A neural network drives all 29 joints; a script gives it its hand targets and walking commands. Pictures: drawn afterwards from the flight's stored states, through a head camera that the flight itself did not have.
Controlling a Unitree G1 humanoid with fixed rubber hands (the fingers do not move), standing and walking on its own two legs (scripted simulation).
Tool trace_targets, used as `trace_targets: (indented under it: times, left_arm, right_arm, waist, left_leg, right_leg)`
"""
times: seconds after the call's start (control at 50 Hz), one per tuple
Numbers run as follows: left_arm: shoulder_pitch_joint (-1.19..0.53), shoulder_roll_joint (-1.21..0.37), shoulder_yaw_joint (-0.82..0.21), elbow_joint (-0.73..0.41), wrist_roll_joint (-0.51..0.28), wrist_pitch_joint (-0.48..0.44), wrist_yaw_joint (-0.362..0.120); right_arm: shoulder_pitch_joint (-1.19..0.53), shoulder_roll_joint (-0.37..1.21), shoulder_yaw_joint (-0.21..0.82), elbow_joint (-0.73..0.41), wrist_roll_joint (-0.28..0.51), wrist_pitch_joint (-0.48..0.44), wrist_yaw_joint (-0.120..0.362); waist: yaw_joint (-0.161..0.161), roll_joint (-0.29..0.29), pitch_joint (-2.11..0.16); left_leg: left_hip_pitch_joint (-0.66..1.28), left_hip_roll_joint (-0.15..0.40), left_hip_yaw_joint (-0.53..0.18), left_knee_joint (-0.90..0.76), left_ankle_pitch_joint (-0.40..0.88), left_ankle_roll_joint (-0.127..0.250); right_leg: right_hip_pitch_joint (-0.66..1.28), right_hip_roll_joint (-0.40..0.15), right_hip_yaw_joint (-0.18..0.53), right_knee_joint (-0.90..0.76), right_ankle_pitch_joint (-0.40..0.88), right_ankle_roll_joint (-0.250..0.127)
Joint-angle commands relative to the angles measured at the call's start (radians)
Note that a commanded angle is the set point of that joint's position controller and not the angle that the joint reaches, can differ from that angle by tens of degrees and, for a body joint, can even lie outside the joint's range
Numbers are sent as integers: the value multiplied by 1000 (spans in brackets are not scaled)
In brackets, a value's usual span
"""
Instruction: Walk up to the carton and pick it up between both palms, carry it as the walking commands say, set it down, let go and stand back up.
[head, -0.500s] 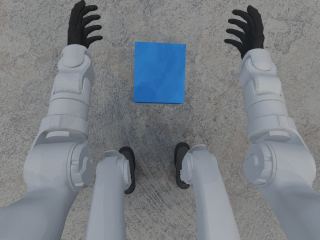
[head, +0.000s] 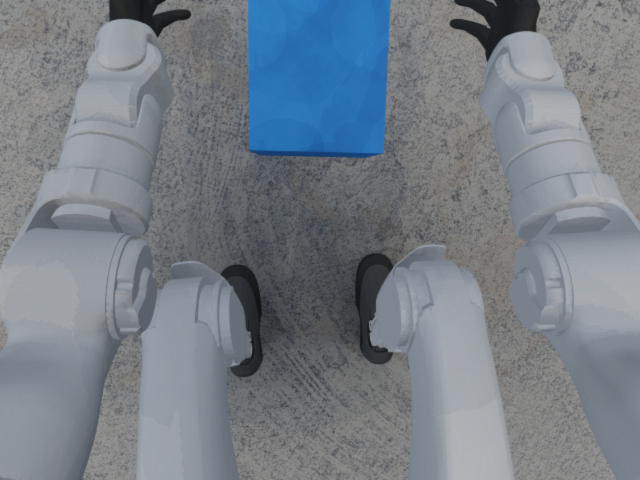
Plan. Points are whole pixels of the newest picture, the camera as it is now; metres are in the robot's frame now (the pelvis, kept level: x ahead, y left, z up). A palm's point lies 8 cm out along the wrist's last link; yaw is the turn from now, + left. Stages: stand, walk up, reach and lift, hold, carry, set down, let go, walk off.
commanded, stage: reach and lift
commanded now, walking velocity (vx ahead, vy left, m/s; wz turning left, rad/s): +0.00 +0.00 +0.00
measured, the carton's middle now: (316, 82) +0.54 -0.03 -0.37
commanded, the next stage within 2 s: none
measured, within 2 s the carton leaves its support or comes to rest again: leaves its support in 1.98 s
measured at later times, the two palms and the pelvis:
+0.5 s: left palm (184, 72) +0.54 +0.14 -0.28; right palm (449, 77) +0.52 -0.20 -0.28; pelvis -0.01 +0.00 -0.08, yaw +0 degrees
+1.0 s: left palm (192, 72) +0.54 +0.13 -0.28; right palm (445, 73) +0.53 -0.20 -0.28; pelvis -0.01 +0.00 -0.08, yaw +0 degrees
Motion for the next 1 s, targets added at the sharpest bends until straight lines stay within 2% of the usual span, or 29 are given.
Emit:
trace_targets:
  times: [0.0, 0.26, 0.5, 0.56, 0.62, 0.7, 0.98]
  left_arm:
    - [-276, 109, -8, -61, -21, -35, -1]
    - [-379, 144, -86, 16, -100, -74, -8]
    - [-466, 161, -129, 101, -126, -96, -20]
    - [-472, 152, -151, 82, -133, -101, -24]
    - [-426, 111, -164, 98, -141, -97, -32]
    - [-419, 120, -141, 101, -116, -95, -36]
    - [-476, 97, -120, 111, -90, -85, -33]
  right_arm:
    - [-264, -125, 8, -65, 14, -33, -7]
    - [-372, -153, 75, 20, 78, -70, -8]
    - [-459, -181, 104, 111, 114, -99, 9]
    - [-459, -161, 121, 153, 141, -104, 21]
    - [-419, -171, 116, 146, 123, -111, 25]
    - [-406, -163, 101, 148, 103, -105, 31]
    - [-466, -132, 81, 157, 84, -93, 36]
  waist:
    - [-17, 24, -1098]
    - [-17, 20, -1033]
    - [-17, 25, -917]
    - [2, 46, -910]
    - [-29, 39, -894]
    - [-18, 34, -857]
    - [-17, 36, -816]
  left_leg:
    - [537, -83, 46, -94, 229, -14]
    - [499, -66, 30, 54, 256, -20]
    - [465, -51, 12, 148, 243, -24]
    - [475, -51, 16, 162, 273, -28]
    - [468, -54, 12, 174, 309, -32]
    - [447, -55, 11, 170, 294, -32]
    - [448, -67, 17, 151, 235, -29]
  right_leg:
    - [612, 69, -26, -117, 288, 23]
    - [587, 48, -2, 24, 320, 31]
    - [508, 35, -2, 121, 293, 36]
    - [500, 41, 1, 137, 321, 35]
    - [501, 42, -4, 144, 366, 34]
    - [481, 42, -2, 147, 350, 40]
    - [468, 48, -9, 129, 279, 43]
